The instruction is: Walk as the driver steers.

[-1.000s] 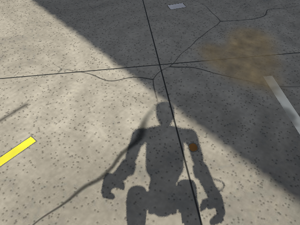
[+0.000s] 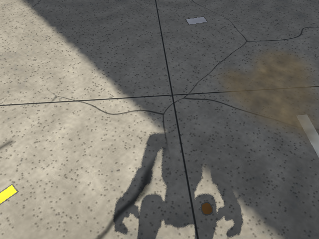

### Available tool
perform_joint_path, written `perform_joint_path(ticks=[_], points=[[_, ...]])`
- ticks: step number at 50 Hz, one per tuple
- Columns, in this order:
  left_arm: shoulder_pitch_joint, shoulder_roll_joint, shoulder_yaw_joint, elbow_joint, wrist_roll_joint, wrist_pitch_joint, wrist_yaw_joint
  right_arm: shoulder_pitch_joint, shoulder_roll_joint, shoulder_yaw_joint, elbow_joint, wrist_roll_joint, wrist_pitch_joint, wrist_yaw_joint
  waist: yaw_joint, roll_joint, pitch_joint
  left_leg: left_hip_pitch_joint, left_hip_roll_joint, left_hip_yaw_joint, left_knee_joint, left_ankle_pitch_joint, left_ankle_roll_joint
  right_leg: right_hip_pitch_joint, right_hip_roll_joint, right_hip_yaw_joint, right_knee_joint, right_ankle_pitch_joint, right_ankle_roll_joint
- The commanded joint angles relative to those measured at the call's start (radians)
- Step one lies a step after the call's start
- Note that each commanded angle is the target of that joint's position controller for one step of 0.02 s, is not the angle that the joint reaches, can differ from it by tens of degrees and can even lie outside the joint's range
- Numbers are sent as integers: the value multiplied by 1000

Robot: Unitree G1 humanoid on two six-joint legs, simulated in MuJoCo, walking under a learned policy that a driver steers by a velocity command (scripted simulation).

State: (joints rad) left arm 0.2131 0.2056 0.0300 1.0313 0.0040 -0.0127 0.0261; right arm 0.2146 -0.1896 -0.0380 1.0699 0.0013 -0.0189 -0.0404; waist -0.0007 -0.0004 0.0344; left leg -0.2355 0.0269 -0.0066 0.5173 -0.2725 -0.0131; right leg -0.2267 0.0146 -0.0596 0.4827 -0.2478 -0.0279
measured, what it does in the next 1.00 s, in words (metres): walks ahead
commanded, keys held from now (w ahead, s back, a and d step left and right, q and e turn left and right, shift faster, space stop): no key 0.28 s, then w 0.72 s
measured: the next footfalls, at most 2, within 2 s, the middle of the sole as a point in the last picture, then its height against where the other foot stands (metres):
right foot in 1.06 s outside the picture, level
left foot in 1.54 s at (134, 224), level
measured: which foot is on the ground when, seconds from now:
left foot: down 0.00-1.00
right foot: down 0.00-0.58, up 0.60-1.00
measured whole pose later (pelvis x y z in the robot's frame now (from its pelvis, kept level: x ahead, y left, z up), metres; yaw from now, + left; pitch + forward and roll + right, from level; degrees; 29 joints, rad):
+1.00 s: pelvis +0.23 +0.04 -0.01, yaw +0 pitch +2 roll +0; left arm -0.08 0.22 0.04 0.90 -0.03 -0.08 -0.04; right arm 0.51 -0.18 -0.04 1.10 0.01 -0.09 -0.02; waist -0.10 -0.03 0.02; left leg 0.17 -0.01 0.05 0.16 -0.37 0.01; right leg -0.63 -0.05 -0.05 0.57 0.01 -0.07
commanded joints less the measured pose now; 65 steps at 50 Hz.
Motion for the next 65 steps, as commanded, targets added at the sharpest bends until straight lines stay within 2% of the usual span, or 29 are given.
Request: perform_joint_path(ticks=[1,14,16,18,20,21,23,25,28,29,30,31,32,33,34,36,39,42,48,51,53,54,55,56,57,58,59,62,65], points=[[27,79,14,-19,-2,-3,4,29,-107,-17,-18,1,-3,-4,0,10,-42,17,29,-24,-68,237,42,33,-44,42,-60,180,-21],[39,70,13,27,-3,3,13,27,-82,-14,14,-1,10,-6,0,6,-1,17,11,-9,-89,181,34,26,-51,51,-74,134,-16],[68,81,20,47,-11,7,15,58,-78,-17,35,7,14,-7,2,-9,-6,-2,-29,31,-60,-95,47,20,-36,47,-84,-170,-37],[85,121,35,41,-25,3,18,33,-85,-21,16,13,5,-9,18,-52,74,-126,-42,46,7,-327,71,-33,-104,152,-151,-499,-93],[157,167,52,52,-32,-20,14,-16,-41,-12,-17,19,-26,1,45,-158,106,-244,-45,84,188,-223,73,17,-278,406,-288,-634,-186],[165,180,59,54,-29,-32,13,-38,-41,-13,-28,20,-39,9,50,-171,124,-264,-11,54,281,-176,84,-4,-352,512,-335,-614,-228],[128,167,57,32,-15,-54,7,-44,-54,-20,-42,28,-55,23,29,-145,119,-322,38,2,383,-246,110,11,-388,541,-346,-511,-239],[58,158,55,3,-35,-61,0,-20,-65,-25,-38,36,-67,29,-9,-119,94,-229,50,13,212,-230,125,-3,-322,399,-320,-374,-175],[12,158,57,-12,-50,-47,-7,189,-56,-43,64,18,-67,31,-95,-66,27,191,-61,127,-19,19,91,-206,-161,163,-141,-246,-111],[-13,117,44,-25,-43,-50,-10,296,-85,-54,87,15,-65,30,-133,39,1,305,30,-19,-91,-47,114,-304,-105,88,65,-155,-73],[-26,50,28,-52,-26,-60,-13,402,-185,-73,85,19,-67,26,-148,294,-40,412,267,-400,-267,-134,206,-471,-14,-35,437,-190,-9],[-48,40,27,-79,-39,-75,-13,419,-208,-66,86,2,-84,37,-139,318,-28,383,388,-702,-368,-318,323,-618,14,74,654,-312,-25],[-71,71,30,-90,-57,-88,-18,322,-155,-46,60,2,-100,39,-90,174,53,343,385,-664,-365,-385,310,-714,-60,132,762,-233,-50],[-66,91,33,-86,-59,-96,-24,249,-121,-32,35,4,-109,45,-59,110,77,316,339,-542,-360,-319,263,-732,-96,135,771,-114,-67],[-54,99,39,-73,-46,-100,-22,193,-120,-25,13,4,-110,53,-33,69,71,281,294,-436,-368,-191,225,-695,-121,126,725,-27,-69],[-56,114,51,-65,-30,-96,-25,190,-82,-10,4,0,-102,54,-19,72,61,236,229,-266,-379,54,180,-600,-144,105,610,64,-52],[-131,72,44,-88,-24,-80,-32,266,-102,-8,14,-7,-92,37,-35,79,60,236,193,-153,-384,283,185,-583,-128,60,483,144,-17],[-270,44,28,-140,-27,-77,-40,280,-130,-11,1,-8,-86,23,-60,74,85,189,174,-91,-412,313,179,-526,-100,32,271,250,-3],[-419,63,16,-204,-38,-85,-72,335,-141,-25,17,10,-77,18,-74,87,132,287,221,-43,-400,359,179,-477,-75,16,84,279,-39],[-345,116,37,-204,-35,-95,-80,297,-176,-39,5,8,-67,17,-4,127,45,359,239,-16,-252,752,153,-304,-18,-19,54,191,-84],[-32,199,83,-117,-37,-90,-67,254,-179,-39,-13,2,-55,19,151,149,-141,250,181,30,102,964,108,118,18,-30,56,198,-140],[160,280,104,-78,-23,-83,-54,253,-142,-24,-42,-14,-58,24,198,14,-296,-20,112,56,446,587,78,458,-202,236,78,146,-205],[195,301,98,-61,-1,-82,-62,392,18,16,-34,6,-81,38,96,-268,-466,-344,-94,-38,788,-265,22,709,-437,758,-101,14,-367],[139,215,74,-65,-6,-85,-63,298,-83,-8,-35,33,-108,40,123,-178,-389,-418,-61,-161,911,-289,44,620,-394,762,-171,119,-318],[25,170,58,-85,-10,-90,-62,208,-129,-22,-67,48,-117,36,91,-138,-235,-454,-15,-115,924,-225,48,452,-370,558,-162,345,-281],[-65,136,44,-105,-8,-98,-66,168,-138,-25,-73,37,-116,24,47,-17,-171,-391,40,-86,880,-150,43,277,-337,408,-166,555,-256],[-101,104,36,-103,-2,-104,-72,153,-135,-38,-73,21,-105,13,14,12,-129,-334,66,-70,825,-123,40,149,-298,303,-183,652,-238],[-91,89,23,-65,19,-109,-67,198,-71,-38,-75,18,-63,4,-47,-45,-98,-214,89,-60,690,-88,41,-18,-245,176,-243,747,-232],[-95,128,23,-50,27,-102,-39,117,-74,-38,-115,3,-45,-2,-65,-58,-87,-217,93,-46,463,15,11,-56,-221,99,-252,819,-233]])
Keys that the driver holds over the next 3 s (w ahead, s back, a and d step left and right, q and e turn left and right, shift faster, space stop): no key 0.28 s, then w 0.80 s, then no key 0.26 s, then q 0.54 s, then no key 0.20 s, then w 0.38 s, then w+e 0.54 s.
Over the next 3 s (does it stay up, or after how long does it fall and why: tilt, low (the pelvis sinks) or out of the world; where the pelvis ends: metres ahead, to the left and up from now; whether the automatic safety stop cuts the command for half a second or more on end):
stays up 0.81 0.07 -0.01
